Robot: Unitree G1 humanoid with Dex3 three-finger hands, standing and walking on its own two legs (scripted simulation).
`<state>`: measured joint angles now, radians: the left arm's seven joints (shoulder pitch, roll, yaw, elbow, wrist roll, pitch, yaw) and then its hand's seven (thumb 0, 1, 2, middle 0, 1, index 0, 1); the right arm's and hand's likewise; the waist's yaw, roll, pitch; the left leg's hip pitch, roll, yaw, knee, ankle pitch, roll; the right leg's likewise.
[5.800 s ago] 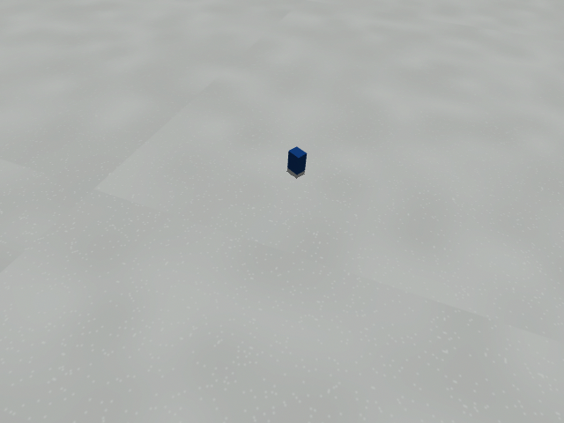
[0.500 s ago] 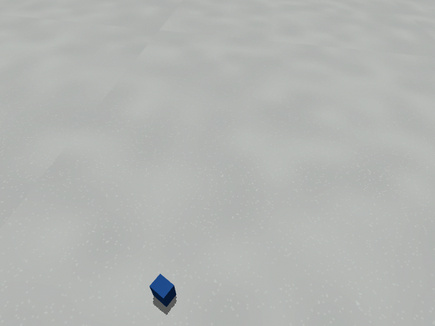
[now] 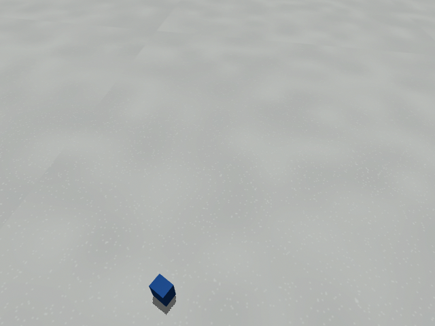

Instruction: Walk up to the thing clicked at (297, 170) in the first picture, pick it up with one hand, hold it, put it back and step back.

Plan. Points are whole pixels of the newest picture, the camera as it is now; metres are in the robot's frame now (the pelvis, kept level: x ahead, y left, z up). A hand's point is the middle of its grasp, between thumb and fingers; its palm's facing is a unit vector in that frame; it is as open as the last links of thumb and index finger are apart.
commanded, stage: stand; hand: left
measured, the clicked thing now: (162, 290) +0.43 +0.21 -0.72
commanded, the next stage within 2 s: go down in 1.74 s
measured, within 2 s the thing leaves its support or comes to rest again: neither
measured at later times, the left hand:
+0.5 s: hand out of the picture +0.07 +0.25 -0.16, palm faces -0.02 -0.94 -0.33, open 7.4 cm
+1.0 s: hand out of the picture +0.08 +0.25 -0.16, palm faces -0.02 -0.94 -0.34, open 7.4 cm
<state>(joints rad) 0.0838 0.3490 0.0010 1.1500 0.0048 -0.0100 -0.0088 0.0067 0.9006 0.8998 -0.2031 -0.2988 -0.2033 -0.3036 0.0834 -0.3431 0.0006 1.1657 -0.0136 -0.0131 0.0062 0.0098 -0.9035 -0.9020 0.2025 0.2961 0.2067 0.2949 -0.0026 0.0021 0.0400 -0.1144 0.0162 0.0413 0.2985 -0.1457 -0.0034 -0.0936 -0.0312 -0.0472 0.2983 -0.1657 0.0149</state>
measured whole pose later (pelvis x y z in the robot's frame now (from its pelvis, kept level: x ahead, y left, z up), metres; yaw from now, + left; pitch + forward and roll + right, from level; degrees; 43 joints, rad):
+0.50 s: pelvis +0.00 +0.00 +0.00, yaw +0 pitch -2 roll +0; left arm 0.11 0.35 0.00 1.14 0.01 -0.01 -0.01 0.01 0.90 0.90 -0.20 -0.30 -0.20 -0.30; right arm 0.10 -0.34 0.00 1.16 -0.02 -0.01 0.01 0.01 -0.90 -0.90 0.20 0.30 0.21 0.29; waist 0.00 0.00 0.04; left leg -0.12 0.03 0.04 0.31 -0.15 -0.01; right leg -0.09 -0.02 -0.05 0.30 -0.17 0.01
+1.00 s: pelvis +0.01 +0.00 +0.00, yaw +0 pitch -2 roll +0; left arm 0.12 0.36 0.00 1.14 0.01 -0.01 -0.01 0.01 0.90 0.90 -0.20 -0.30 -0.20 -0.30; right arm 0.11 -0.34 0.00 1.16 -0.02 -0.01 0.00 0.01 -0.90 -0.90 0.20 0.30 0.21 0.30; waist 0.00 0.00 0.04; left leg -0.11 0.02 0.04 0.30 -0.16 -0.01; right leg -0.09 -0.03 -0.05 0.30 -0.18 0.01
